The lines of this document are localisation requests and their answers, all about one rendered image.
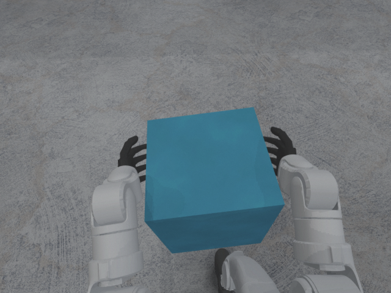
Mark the right robot forearm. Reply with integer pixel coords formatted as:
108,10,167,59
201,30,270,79
277,154,364,293

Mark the carton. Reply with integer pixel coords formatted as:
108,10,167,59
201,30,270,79
144,107,285,253

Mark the right robot shin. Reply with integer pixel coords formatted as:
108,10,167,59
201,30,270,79
221,251,244,291

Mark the right robot foot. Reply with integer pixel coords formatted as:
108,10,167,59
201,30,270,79
214,248,233,293

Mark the robot left hand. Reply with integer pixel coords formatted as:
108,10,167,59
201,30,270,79
118,136,147,182

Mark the robot right upper arm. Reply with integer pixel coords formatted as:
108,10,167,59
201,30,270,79
290,275,361,293

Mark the left robot forearm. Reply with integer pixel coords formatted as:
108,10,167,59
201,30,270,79
87,165,144,293

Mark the robot right hand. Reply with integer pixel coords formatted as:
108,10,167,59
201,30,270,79
263,127,296,176

